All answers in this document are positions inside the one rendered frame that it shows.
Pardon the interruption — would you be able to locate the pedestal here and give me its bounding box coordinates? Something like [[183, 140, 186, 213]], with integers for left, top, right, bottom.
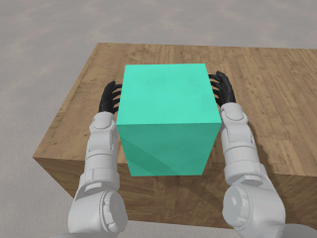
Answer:
[[32, 43, 317, 230]]

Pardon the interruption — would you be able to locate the robot right hand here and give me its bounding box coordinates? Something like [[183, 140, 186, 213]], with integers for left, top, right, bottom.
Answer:
[[208, 70, 237, 108]]

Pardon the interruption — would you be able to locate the robot left hand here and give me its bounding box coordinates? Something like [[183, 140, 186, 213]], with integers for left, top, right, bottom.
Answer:
[[98, 80, 123, 115]]

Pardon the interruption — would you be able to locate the robot left upper arm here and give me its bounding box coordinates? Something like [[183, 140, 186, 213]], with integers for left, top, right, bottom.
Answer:
[[51, 189, 129, 238]]

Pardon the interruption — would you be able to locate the left robot forearm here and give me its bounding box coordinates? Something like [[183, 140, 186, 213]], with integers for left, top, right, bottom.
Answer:
[[67, 111, 120, 231]]

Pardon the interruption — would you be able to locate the right robot forearm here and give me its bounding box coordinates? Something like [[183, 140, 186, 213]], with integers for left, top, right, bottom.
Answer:
[[219, 102, 286, 219]]

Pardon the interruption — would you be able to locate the carton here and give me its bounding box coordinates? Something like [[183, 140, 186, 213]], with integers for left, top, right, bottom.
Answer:
[[116, 63, 222, 177]]

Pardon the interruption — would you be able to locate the robot right upper arm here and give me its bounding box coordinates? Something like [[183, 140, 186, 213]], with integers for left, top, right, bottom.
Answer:
[[222, 183, 317, 238]]

